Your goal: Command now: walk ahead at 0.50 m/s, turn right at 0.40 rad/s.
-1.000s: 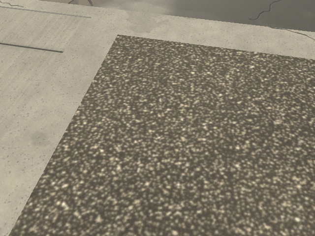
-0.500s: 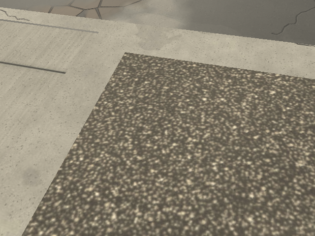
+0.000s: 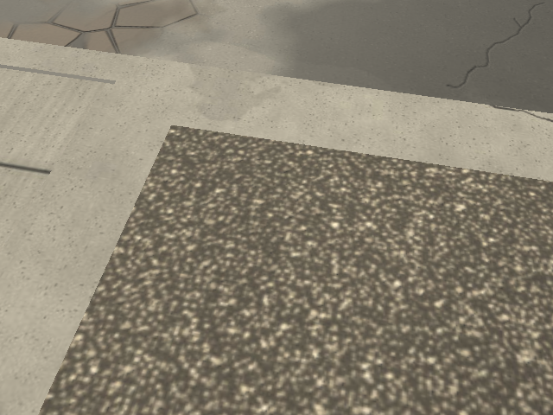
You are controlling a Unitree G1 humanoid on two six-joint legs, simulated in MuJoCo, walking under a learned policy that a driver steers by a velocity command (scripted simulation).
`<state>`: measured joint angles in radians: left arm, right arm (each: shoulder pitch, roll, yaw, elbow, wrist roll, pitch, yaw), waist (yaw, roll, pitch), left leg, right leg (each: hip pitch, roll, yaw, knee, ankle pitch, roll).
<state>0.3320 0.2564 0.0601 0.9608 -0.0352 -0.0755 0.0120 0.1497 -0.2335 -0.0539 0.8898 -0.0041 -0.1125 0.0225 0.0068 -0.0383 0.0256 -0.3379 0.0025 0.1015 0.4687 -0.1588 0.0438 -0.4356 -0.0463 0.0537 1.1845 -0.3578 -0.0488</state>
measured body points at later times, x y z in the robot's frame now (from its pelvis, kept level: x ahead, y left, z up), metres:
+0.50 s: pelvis +0.26 -0.08 -0.02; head +0.30 -0.09 +0.43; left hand +0.48 +0.14 -0.12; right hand +0.23 -0.36 -0.15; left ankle +0.12 +0.11 -0.64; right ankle +0.32 -0.16 -0.74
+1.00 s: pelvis +0.54 -0.13 -0.01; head +0.56 -0.14 +0.44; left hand +0.72 +0.09 -0.13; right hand +0.58 -0.45 -0.10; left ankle +0.67 -0.09 -0.74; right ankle +0.34 -0.17 -0.67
